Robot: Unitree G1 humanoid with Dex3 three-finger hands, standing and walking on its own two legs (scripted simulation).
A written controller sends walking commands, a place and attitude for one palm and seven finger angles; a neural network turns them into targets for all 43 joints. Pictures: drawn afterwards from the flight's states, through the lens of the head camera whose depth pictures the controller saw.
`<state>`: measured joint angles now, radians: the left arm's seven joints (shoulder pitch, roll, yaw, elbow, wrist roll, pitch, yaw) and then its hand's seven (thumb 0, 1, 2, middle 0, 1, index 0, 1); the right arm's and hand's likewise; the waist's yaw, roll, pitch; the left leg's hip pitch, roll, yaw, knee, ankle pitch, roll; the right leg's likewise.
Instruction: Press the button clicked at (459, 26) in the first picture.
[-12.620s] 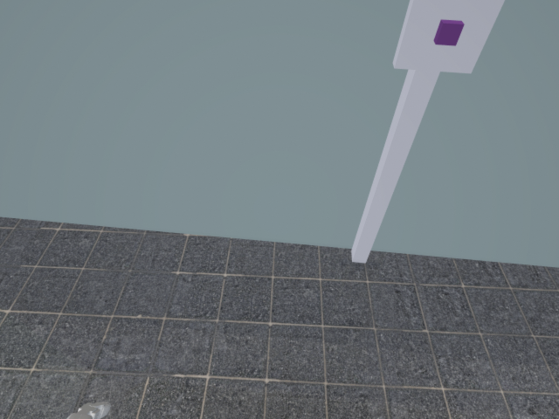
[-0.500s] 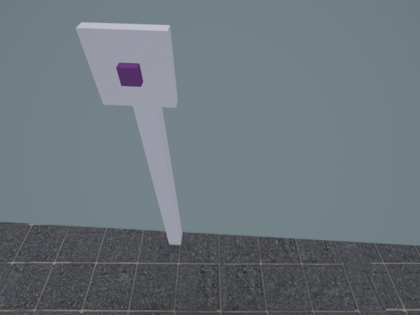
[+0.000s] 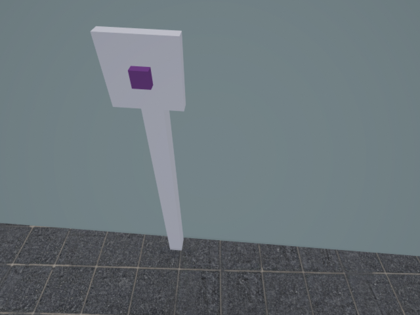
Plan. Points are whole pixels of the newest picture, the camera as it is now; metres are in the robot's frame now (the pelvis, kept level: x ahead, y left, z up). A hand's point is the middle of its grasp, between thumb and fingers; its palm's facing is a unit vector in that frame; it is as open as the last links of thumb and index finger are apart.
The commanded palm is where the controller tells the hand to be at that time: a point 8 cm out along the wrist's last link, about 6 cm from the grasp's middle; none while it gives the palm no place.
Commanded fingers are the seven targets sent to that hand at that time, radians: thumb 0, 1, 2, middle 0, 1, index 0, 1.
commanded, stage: shuffle to correct the standing spot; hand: left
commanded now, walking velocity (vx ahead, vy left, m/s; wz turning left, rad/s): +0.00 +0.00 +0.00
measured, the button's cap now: (141, 77) +0.55 +0.19 +0.19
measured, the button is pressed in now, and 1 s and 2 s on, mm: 0 0 0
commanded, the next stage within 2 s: come to a stop and stand still in 0.20 s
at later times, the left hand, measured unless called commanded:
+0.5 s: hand out of the picture +0.00 +0.15 -0.19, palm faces +0.06 -0.99 -0.13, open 7.4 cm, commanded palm none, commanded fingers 0.00 0.90 0.90 -0.20 -0.30 -0.20 -0.30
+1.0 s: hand out of the picture +0.03 +0.18 -0.16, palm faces -0.01 -0.97 -0.26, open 7.4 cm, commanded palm none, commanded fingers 0.00 0.90 0.90 -0.20 -0.30 -0.20 -0.30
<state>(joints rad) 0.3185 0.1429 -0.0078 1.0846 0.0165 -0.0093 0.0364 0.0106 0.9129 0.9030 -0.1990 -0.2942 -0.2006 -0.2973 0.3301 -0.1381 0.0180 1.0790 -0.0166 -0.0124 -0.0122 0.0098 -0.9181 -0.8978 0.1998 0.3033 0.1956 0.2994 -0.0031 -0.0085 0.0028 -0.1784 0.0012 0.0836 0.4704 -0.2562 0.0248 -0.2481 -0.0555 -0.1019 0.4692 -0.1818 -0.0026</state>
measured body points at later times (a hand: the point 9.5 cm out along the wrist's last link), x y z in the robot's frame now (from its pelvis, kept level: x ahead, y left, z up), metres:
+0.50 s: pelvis +0.04 +0.01 +0.00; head +0.04 +0.02 +0.45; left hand +0.00 +0.21 -0.17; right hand +0.01 -0.19 -0.16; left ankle +0.00 +0.10 -0.74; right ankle +0.05 -0.12 -0.74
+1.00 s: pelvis +0.01 +0.00 +0.00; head +0.00 -0.03 +0.45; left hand +0.04 +0.23 -0.14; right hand +0.03 -0.23 -0.17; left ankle +0.00 +0.10 -0.74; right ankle +0.05 -0.12 -0.74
